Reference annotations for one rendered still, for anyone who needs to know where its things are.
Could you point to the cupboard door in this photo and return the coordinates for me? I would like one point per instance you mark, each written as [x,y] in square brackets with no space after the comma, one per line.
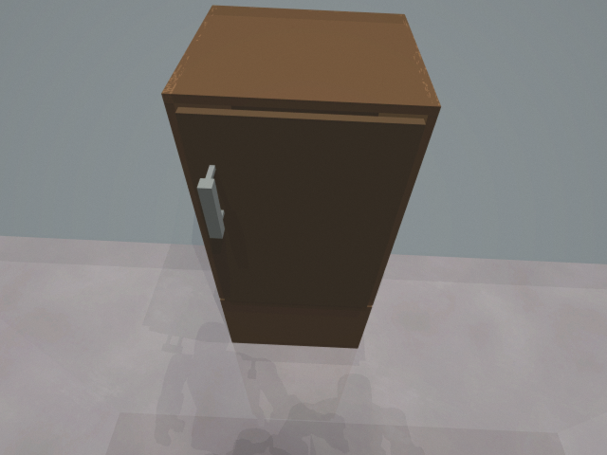
[310,200]

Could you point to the handle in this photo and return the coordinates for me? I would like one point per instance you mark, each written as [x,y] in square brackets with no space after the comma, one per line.
[210,204]

